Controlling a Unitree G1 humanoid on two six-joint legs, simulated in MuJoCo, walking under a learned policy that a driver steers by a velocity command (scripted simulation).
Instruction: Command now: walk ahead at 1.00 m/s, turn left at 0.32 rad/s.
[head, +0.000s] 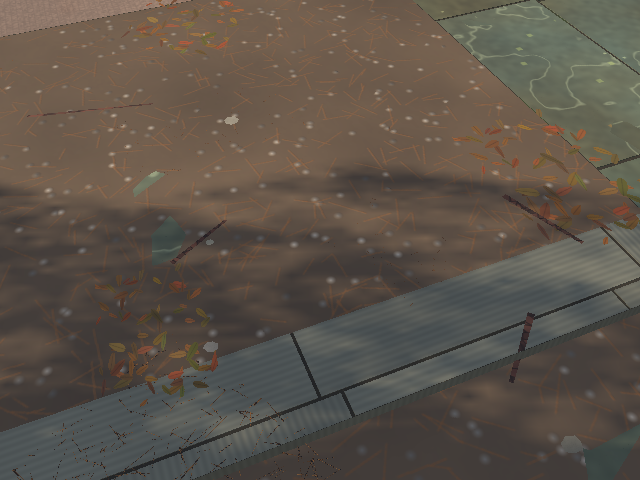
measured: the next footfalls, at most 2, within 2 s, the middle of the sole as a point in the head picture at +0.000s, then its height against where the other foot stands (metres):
left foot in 0.22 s outside the picture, level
right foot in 0.60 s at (349, 329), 0.04 m higher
